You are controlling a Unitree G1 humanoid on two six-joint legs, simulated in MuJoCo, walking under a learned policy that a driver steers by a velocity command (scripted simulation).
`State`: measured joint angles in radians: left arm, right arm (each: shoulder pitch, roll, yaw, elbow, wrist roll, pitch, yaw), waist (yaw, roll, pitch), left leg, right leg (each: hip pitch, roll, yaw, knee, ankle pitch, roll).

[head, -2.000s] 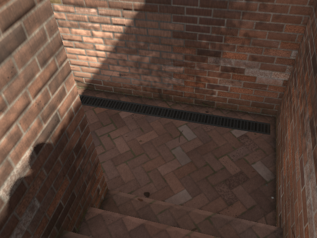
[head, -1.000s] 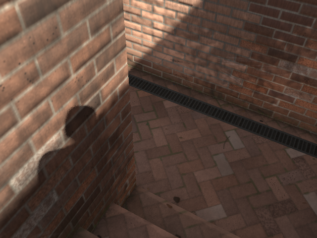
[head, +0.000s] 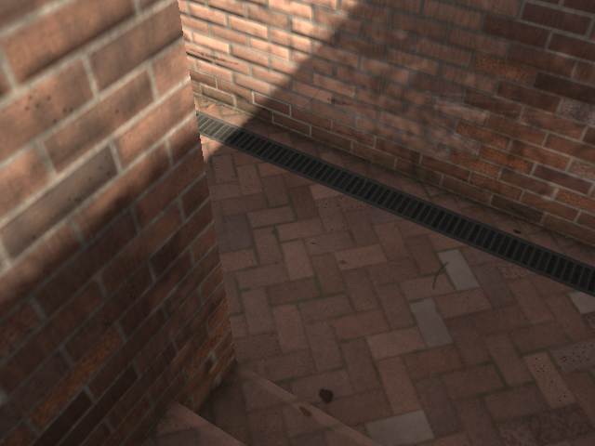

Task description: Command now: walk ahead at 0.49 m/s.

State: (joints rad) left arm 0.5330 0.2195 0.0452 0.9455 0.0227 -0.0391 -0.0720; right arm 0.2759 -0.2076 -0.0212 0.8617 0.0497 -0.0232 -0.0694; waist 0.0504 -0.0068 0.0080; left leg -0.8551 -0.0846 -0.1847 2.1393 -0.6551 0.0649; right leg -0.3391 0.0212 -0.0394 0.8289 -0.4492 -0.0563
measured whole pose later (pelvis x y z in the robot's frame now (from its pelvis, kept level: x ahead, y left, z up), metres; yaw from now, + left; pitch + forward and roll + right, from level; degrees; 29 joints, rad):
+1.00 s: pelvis +0.41 -0.03 -0.21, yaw -2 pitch +0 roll -1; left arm 0.62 0.11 0.00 1.04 0.00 -0.06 0.07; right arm 0.09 -0.17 -0.01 0.84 -0.01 -0.05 0.00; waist 0.07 0.04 -0.07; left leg -0.87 0.05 -0.13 0.99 0.26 0.02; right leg -0.14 0.11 0.01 0.85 -0.71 -0.08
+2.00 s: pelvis +0.95 -0.18 -0.54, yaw -33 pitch +4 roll -1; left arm 0.33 0.18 0.06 0.85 -0.02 -0.04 0.02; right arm 0.08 -0.21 -0.06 0.76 -0.02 -0.09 -0.03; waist 0.02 0.05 0.03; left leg -0.77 0.10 -0.09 0.94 -0.09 -0.06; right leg -0.30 0.14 0.11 0.57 -0.32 -0.08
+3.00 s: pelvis +1.17 -0.27 -0.54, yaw -14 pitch +1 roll -2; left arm 0.13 0.32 0.10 0.80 0.02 0.04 0.05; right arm 0.08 -0.29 -0.06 0.68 -0.01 -0.01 0.02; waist 0.01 -0.01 0.09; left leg -0.36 0.01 0.01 0.60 -0.23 0.03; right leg -0.30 -0.10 -0.11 0.74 -0.46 0.07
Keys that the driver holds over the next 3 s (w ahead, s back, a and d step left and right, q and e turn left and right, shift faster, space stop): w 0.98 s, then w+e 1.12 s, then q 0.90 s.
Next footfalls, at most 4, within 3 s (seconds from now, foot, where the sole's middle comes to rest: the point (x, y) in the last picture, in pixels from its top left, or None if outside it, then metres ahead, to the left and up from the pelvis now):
0.28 left None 0.22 0.15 -0.74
0.68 right None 0.29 -0.11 -0.93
1.18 left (278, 433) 0.69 0.12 -1.12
1.74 right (396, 394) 0.91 -0.25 -1.31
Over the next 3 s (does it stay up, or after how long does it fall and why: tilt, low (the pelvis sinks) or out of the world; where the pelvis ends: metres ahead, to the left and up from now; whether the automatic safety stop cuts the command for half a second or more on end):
stays up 1.17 -0.27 -0.54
